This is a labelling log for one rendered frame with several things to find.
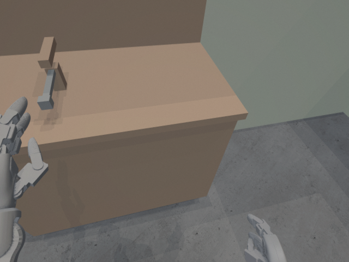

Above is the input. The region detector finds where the right robot hand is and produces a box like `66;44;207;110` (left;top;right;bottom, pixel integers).
245;214;287;262

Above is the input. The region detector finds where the left robot hand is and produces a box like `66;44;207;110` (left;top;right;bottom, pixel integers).
0;97;49;209

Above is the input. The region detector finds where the counter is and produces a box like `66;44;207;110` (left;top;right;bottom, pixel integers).
0;0;248;236

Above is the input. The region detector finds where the robot left forearm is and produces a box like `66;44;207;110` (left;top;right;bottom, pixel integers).
0;208;26;262

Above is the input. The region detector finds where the tap lever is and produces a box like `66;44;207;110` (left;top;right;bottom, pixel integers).
37;69;56;110

